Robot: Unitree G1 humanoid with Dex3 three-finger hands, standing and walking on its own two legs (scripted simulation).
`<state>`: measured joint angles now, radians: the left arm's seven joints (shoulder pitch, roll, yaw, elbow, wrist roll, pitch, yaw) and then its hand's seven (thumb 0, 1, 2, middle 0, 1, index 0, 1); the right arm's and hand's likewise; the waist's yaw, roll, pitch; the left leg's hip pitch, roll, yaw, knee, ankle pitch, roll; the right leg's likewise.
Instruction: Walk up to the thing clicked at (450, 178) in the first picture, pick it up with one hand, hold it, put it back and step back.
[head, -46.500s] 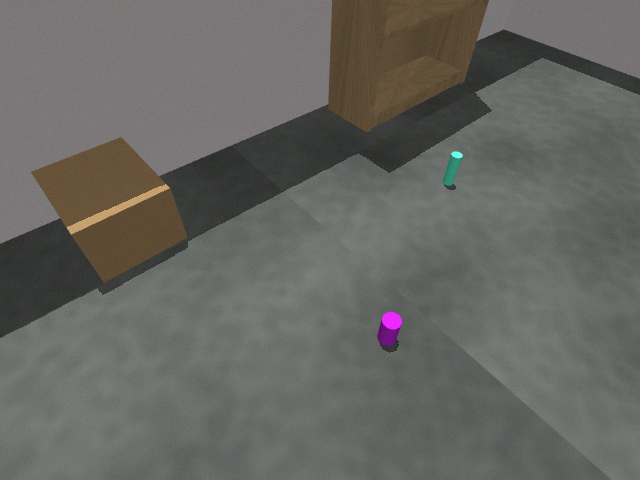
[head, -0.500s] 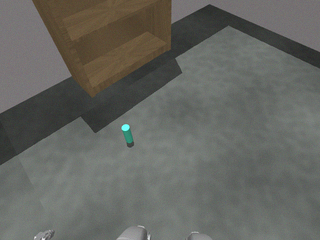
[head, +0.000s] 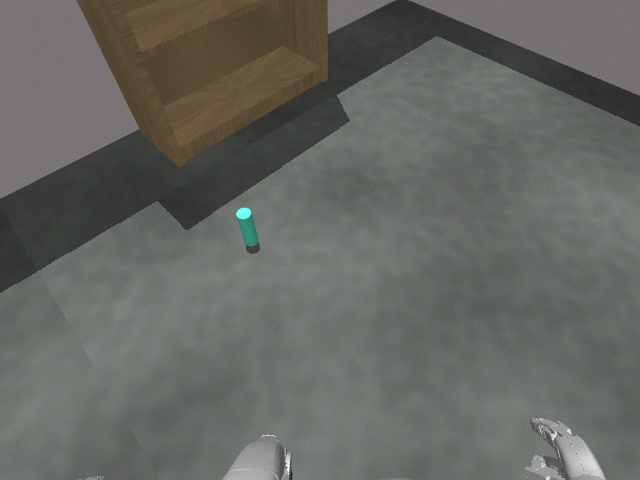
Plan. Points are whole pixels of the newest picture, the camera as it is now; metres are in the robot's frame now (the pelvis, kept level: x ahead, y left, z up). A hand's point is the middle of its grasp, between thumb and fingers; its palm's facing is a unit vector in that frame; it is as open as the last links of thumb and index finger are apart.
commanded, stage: step back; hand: left
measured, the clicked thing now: (247, 227) +0.97 +0.30 -0.67
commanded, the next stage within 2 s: stand in 1.16 s
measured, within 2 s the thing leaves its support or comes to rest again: neither
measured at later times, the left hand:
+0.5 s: hand out of the picture -0.06 +0.29 -0.13, palm faces +0.07 -0.92 -0.39, open 7.4 cm
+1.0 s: hand out of the picture +0.02 +0.29 -0.13, palm faces +0.06 -0.93 -0.36, open 7.4 cm
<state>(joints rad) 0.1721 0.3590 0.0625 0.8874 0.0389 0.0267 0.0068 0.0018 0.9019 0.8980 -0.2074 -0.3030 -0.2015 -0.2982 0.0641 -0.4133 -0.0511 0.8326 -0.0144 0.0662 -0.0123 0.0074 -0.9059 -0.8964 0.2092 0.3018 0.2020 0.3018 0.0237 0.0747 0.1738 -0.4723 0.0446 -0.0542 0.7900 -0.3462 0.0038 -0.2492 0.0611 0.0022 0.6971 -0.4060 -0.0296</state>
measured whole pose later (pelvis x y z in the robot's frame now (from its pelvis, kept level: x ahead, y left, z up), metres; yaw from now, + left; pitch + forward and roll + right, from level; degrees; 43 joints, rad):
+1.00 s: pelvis -0.06 +0.02 +0.02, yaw +3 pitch -2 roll +0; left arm 0.12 0.37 0.03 1.05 0.01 -0.03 0.00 0.00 0.90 0.90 -0.21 -0.30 -0.20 -0.30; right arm 0.11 -0.33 -0.04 1.06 -0.02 -0.01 0.01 0.01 -0.91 -0.90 0.21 0.30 0.20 0.30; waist 0.01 0.00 0.07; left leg -0.19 0.02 0.03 0.54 -0.32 0.00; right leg -0.21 0.00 0.03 0.54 -0.29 0.01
